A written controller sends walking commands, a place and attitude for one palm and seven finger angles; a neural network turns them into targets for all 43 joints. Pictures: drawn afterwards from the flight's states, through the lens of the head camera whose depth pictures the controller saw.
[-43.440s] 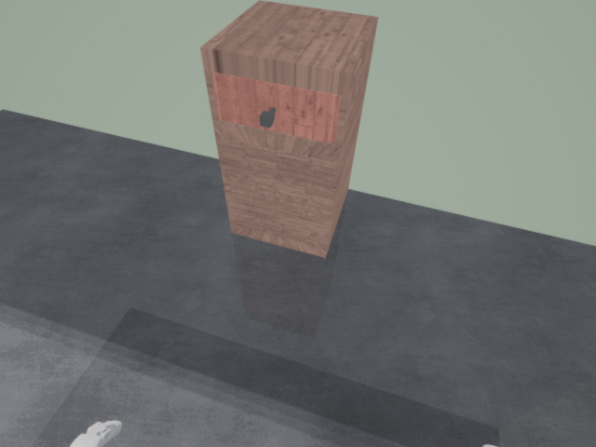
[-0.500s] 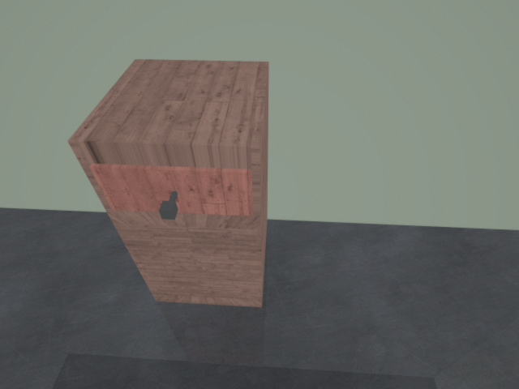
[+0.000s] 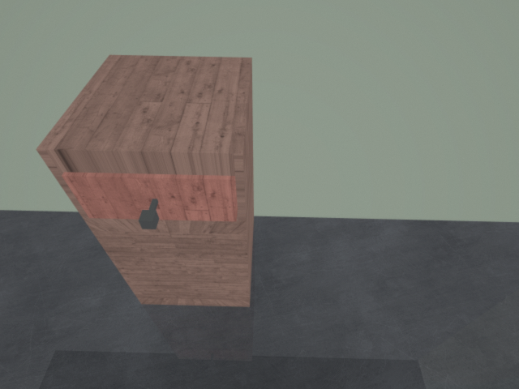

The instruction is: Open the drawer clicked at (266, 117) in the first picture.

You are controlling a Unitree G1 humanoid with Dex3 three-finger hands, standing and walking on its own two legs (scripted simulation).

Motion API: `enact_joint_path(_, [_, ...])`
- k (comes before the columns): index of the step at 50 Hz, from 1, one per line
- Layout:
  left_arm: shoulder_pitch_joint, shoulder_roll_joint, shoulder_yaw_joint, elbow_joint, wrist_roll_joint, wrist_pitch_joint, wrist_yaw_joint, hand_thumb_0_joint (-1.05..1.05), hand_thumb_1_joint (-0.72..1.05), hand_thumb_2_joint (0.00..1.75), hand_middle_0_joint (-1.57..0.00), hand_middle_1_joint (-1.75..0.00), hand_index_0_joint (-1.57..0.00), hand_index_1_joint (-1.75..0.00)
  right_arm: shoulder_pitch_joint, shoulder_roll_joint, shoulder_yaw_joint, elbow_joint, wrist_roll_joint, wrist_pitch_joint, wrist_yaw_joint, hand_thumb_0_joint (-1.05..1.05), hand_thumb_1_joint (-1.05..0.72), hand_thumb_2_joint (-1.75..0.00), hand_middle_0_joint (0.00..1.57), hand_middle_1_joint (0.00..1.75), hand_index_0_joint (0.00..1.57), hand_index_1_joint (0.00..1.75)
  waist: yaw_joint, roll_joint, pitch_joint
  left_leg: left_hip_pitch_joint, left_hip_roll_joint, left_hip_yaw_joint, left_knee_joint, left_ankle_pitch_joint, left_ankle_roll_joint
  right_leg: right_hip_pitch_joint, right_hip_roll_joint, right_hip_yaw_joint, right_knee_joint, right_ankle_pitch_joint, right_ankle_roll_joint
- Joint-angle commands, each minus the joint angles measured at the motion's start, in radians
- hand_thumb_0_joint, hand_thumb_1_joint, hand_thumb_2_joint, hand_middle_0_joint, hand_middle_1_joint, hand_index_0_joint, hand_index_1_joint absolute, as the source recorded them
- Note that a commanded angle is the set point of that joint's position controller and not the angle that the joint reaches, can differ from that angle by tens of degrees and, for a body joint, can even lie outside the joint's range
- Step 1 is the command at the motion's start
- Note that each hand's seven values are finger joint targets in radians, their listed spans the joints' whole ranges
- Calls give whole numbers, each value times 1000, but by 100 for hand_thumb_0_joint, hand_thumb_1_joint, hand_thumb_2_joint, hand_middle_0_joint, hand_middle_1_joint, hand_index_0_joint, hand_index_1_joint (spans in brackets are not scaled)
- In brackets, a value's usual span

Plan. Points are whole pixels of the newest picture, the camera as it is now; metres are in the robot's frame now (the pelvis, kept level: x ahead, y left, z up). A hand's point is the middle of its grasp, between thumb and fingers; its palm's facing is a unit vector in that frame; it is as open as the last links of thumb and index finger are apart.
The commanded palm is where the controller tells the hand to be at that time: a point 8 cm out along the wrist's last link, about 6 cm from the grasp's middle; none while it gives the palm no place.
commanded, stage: look again from close up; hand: left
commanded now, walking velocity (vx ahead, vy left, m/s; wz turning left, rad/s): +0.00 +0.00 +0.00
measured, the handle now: (151, 213) +0.51 +0.28 -0.11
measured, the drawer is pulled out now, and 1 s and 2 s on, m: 0.01 0.01 0.01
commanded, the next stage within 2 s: shuffle to correct the standing spot in 0.30 s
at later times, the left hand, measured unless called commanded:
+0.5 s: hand out of the picture +0.02 +0.16 -0.18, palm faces +0.02 -0.98 -0.18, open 7.3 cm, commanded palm none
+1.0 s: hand out of the picture +0.02 +0.28 -0.19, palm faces +0.04 -0.96 -0.27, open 7.3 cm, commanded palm none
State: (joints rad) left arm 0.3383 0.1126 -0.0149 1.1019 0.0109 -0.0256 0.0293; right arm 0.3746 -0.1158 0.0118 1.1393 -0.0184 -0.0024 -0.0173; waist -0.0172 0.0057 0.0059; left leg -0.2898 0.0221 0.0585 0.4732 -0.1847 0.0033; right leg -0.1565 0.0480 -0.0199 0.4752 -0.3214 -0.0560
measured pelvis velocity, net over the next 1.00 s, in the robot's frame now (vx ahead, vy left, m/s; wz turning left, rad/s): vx -0.01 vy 0.07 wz -0.03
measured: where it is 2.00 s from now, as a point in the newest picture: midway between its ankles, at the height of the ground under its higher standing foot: outside the picture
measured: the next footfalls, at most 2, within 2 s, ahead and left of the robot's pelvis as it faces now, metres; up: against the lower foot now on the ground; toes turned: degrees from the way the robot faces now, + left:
left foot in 0.90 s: +0.09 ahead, +0.18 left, +0.00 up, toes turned +1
right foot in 1.26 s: -0.06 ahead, -0.01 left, +0.00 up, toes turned -6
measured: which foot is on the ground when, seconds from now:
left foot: down 0.00-0.66, up 0.68-0.88, down 0.90-1.00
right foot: down 0.00-0.90, up 0.92-1.00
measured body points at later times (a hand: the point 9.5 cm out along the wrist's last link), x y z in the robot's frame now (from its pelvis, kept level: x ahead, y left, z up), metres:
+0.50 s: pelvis +0.04 +0.00 +0.00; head +0.05 +0.00 +0.45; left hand +0.02 +0.21 -0.16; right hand +0.05 -0.22 -0.16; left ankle +0.04 +0.12 -0.74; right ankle -0.04 -0.08 -0.74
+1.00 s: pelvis -0.01 +0.07 -0.01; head +0.01 +0.08 +0.43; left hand +0.02 +0.33 -0.17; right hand +0.07 -0.17 -0.15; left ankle +0.05 +0.18 -0.74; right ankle -0.06 -0.05 -0.69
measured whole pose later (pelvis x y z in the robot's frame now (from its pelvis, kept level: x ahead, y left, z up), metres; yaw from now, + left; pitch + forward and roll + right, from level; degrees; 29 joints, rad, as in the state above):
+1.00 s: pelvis -0.01 +0.07 -0.01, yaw -2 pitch -1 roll +2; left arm 0.26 0.23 0.06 1.01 0.02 0.05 0.04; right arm 0.19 -0.18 -0.03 0.96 -0.03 0.02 -0.01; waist 0.02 -0.06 0.06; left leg -0.33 -0.02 0.07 0.60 -0.24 0.03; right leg -0.36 -0.03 0.05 1.01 -0.53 -0.02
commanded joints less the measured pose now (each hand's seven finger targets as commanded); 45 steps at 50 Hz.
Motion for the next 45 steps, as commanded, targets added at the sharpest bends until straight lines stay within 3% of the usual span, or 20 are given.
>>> enact_joint_path(1, [92,93,20,-6,-3,-18,12,0,90,90,-20,-30,-20,-30,29,-87,-9,-35,7,-32,-14,0,-90,-90,20,30,20,30,24,-14,34,54,80,-91,-59,99,40,-49,-135,123,-99,225,-6])
enact_joint_path(10, [95,87,20,4,1,-11,18,0,90,90,-20,-30,-20,-30,-2,-86,-12,-24,9,-26,-19,0,-90,-90,20,30,20,30,21,-15,73,94,84,-80,-49,144,42,-67,-134,113,-93,285,5])
enact_joint_path(17, [95,94,23,7,2,-12,18,0,90,90,-20,-30,-20,-30,-25,-104,-14,-29,8,-28,-23,0,-90,-90,20,30,20,30,18,-19,29,155,88,-73,-37,227,44,-40,-136,109,-87,364,10])
enact_joint_path(20, [101,100,23,8,2,-13,19,0,90,90,-20,-30,-20,-30,-34,-109,-15,-31,9,-29,-24,0,-90,-90,20,30,20,30,18,-15,12,175,88,-64,-28,265,42,-24,-141,109,-85,420,14])
enact_joint_path(25, [91,147,44,-23,2,-3,31,0,90,90,-20,-30,-20,-30,-63,-133,-29,-66,10,-10,-25,0,-90,-90,20,30,20,30,28,5,9,152,83,-46,16,357,27,-7,-183,145,-19,630,2])
enact_joint_path(28, [90,175,60,-40,4,7,35,0,90,90,-20,-30,-20,-30,-76,-150,-42,-95,7,5,-24,0,-90,-90,20,30,20,30,36,-19,-10,112,77,-28,62,349,19,20,-209,167,17,704,-12])
enact_joint_path(31, [89,203,75,-55,6,16,36,0,90,90,-20,-30,-20,-30,-107,-156,-53,-131,3,20,-20,0,-90,-90,20,30,20,30,49,-97,-2,7,40,1,135,192,-1,68,-269,222,25,810,-47])
enact_joint_path(33, [100,217,83,-57,11,22,37,0,90,90,-20,-30,-20,-30,-143,-144,-57,-157,2,30,-16,0,-90,-90,20,30,20,30,66,-158,24,-109,-4,11,238,-116,-16,113,-344,286,2,932,-107])
enact_joint_path(34, [103,222,86,-60,14,24,39,0,90,90,-20,-30,-20,-30,-170,-140,-60,-172,2,33,-15,0,-90,-90,20,30,20,30,79,-167,45,-169,-16,-3,308,-267,-20,121,-386,322,-12,987,-152])
enact_joint_path(36, [83,230,96,-81,23,26,42,0,90,90,-20,-30,-20,-30,-216,-142,-65,-200,2,37,-13,0,-90,-90,20,30,20,30,88,-178,70,-234,-13,-62,434,-350,-20,108,-414,333,-22,994,-197])
enact_joint_path(38, [15,242,101,-109,27,25,39,0,90,90,-20,-30,-20,-30,-202,-140,-70,-211,7,38,-7,0,-90,-90,20,30,20,30,54,-163,80,-199,0,-90,408,-343,-23,46,-406,293,-11,944,-178])
enact_joint_path(40, [-40,264,102,-137,27,25,29,0,90,90,-20,-30,-20,-30,-162,-135,-71,-207,11,39,1,0,-90,-90,20,30,20,30,24,-173,66,-98,-21,-52,278,-254,-30,-18,-354,227,15,867,-132])
enact_joint_path(42, [-66,284,108,-149,16,27,22,0,90,90,-20,-30,-20,-30,-84,-143,-74,-184,10,33,2,0,-90,-90,20,30,20,30,-9,-161,8,73,-57,9,94,-60,-31,-70,-300,184,96,771,-81])
enact_joint_path(43, [-81,275,108,-158,12,31,19,0,90,90,-20,-30,-20,-30,-35,-157,-77,-170,7,27,2,0,-90,-90,20,30,20,30,-30,-104,-15,185,-32,10,7,84,-27,-132,-256,149,178,614,-50])
enact_joint_path(44, [-58,238,100,-165,5,39,14,0,90,90,-20,-30,-20,-30,-22,-214,-85,-175,-4,17,1,0,-90,-90,20,30,20,30,-19,68,-57,265,110,-147,-31,311,41,-231,-147,73,317,292,3])
enact_joint_path(45, [-42,168,88,-170,0,46,14,0,90,90,-20,-30,-20,-30,-11,-282,-96,-192,-4,15,1,0,-90,-90,20,30,20,30,-13,267,-82,186,314,-375,-127,512,164,-279,-39,-1,536,-308,49])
